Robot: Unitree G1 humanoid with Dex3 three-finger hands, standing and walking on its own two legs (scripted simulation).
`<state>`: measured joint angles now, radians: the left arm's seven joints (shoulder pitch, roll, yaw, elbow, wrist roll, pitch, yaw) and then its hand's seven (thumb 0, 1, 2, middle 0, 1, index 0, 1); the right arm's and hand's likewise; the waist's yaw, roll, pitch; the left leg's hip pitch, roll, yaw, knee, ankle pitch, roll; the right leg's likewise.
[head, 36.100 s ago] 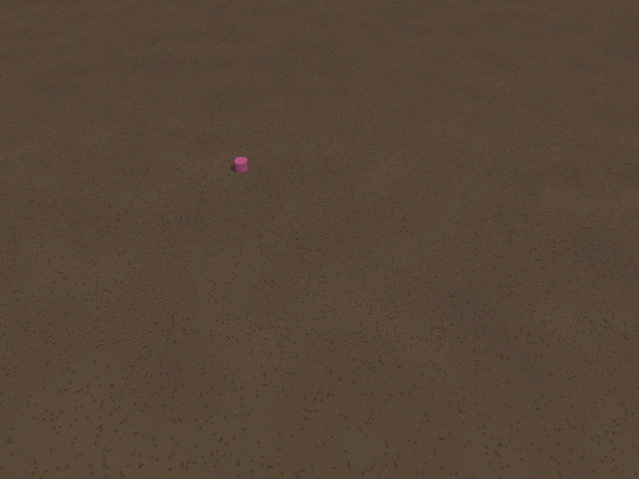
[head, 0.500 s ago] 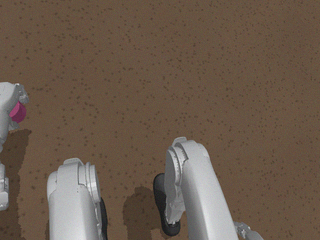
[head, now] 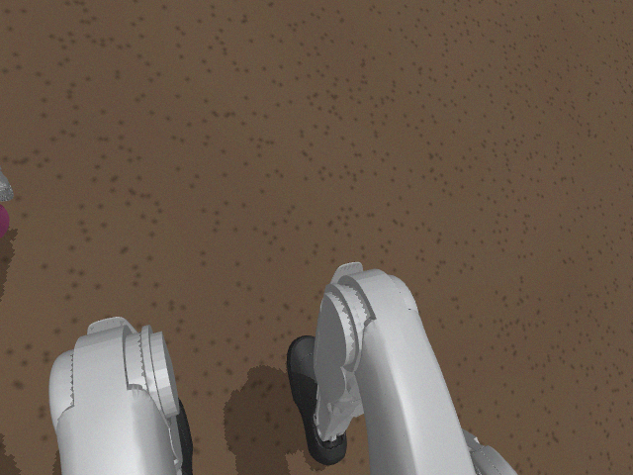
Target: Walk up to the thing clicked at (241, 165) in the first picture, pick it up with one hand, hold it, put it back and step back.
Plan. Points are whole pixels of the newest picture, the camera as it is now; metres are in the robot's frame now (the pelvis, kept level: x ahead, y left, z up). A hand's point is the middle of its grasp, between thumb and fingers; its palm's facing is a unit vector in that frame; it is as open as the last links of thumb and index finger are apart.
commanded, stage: rest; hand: left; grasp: from above
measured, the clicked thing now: out of the picture +0.46 +0.32 -0.23
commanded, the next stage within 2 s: open in 1.22 s
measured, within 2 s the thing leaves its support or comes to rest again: rests again in 0.74 s
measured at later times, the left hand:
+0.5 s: hand out of the picture +0.45 +0.31 -0.25, palm faces -0.47 -0.12 -0.87, open 8.4 cm
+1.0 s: hand out of the picture +0.45 +0.31 -0.26, palm faces -0.47 -0.12 -0.88, open 8.3 cm
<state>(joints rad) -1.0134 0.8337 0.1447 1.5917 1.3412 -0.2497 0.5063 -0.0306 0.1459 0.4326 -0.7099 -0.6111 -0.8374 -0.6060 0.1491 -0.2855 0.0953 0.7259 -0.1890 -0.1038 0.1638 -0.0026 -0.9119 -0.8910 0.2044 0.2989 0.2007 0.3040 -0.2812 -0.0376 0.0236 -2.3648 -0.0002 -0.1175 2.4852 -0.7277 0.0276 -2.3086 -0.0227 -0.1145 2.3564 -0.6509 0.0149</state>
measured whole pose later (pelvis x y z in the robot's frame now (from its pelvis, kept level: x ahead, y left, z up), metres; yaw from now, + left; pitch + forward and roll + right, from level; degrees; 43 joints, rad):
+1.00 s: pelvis +0.00 +0.00 -0.02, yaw -4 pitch +29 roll -14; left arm -1.04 1.02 0.20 1.74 1.37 -0.27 0.62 -0.02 0.16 0.45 -0.68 -0.64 -0.81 -0.63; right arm 0.11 -0.34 0.23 0.67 -0.27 -0.21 0.25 0.00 -0.91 -0.89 0.20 0.30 0.20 0.30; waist -0.37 -0.12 0.15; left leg -2.36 0.01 -0.20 2.59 -0.76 0.03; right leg -2.28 0.00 -0.18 2.39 -0.64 0.03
